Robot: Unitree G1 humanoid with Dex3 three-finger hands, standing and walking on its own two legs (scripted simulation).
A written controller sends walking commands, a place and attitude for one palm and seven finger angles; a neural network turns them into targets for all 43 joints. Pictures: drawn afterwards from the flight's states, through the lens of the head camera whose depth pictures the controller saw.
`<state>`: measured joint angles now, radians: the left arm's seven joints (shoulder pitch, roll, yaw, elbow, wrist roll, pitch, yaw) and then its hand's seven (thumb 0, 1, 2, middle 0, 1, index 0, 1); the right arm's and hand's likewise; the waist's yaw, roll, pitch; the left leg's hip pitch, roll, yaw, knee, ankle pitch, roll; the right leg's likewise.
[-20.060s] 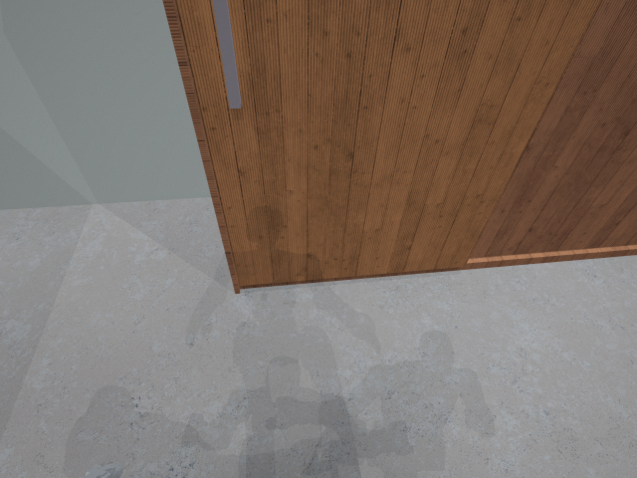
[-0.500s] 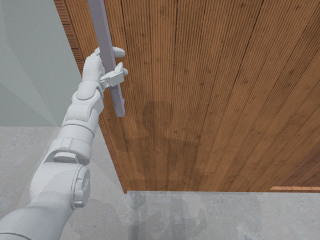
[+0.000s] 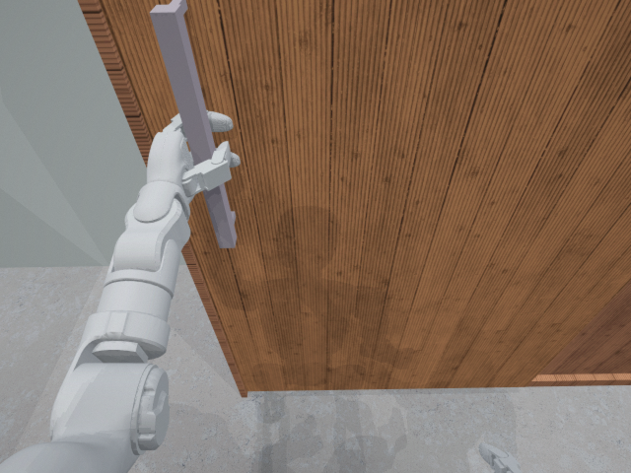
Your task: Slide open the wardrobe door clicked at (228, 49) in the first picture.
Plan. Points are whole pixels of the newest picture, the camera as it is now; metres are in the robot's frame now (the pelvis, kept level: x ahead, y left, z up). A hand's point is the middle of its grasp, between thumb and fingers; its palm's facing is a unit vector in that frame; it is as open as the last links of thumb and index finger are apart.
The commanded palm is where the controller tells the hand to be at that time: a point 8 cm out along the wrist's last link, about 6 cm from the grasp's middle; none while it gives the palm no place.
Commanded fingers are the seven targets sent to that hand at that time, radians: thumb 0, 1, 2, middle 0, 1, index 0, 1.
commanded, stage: grip the handle and tug to test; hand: left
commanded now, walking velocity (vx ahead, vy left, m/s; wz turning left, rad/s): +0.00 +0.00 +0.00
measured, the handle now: (208, 144) +0.47 +0.17 +0.20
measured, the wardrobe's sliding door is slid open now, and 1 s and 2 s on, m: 0.00 0.00 0.00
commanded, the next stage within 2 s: move the hooked fingers beside the handle in 0.10 s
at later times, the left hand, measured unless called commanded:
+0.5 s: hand (216, 175) +0.41 +0.14 +0.19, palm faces +0.06 -1.00 -0.01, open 7.3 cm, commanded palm +0.36 +0.20 +0.19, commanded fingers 0.00 0.06 0.54 -0.36 -1.28 -0.36 -1.28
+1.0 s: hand (197, 168) +0.40 +0.16 +0.21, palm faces +0.09 -0.99 -0.06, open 13.9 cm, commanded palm +0.36 +0.22 +0.19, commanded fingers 0.00 -0.50 0.30 -0.30 -1.20 -0.30 -1.20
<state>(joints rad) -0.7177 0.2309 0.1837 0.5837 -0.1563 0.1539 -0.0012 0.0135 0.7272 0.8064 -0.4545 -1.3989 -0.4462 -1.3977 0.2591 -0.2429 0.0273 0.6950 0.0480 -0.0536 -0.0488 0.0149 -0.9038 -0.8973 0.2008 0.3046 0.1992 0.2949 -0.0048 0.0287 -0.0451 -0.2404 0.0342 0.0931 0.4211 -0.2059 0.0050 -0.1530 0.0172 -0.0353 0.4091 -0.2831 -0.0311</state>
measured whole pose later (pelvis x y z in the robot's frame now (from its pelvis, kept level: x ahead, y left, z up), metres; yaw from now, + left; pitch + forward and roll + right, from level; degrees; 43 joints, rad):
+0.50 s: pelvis +0.05 +0.00 +0.00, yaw +0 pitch +1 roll +0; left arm -0.37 0.20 0.16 0.01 -0.19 0.39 -0.02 0.01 0.51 0.71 -0.34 -1.31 -0.31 -1.30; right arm 0.16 -0.24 0.05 0.63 0.03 0.04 -0.05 0.02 -0.90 -0.90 0.20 0.30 0.20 0.29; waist 0.03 0.03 -0.07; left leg -0.13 0.03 0.08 0.38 -0.26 -0.01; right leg -0.05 0.02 -0.03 0.38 -0.31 -0.03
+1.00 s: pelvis +0.09 -0.02 +0.01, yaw -1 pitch +2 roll +1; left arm -0.17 0.28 0.26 -0.17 -0.25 0.40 -0.12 0.00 -0.46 0.32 -0.30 -1.19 -0.28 -1.18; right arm 0.16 -0.23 0.05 0.64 0.04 0.02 -0.06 0.02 -0.90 -0.90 0.20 0.30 0.20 0.29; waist 0.06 0.04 -0.09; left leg -0.09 0.03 0.04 0.39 -0.21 0.00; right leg -0.02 0.03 -0.04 0.39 -0.27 -0.03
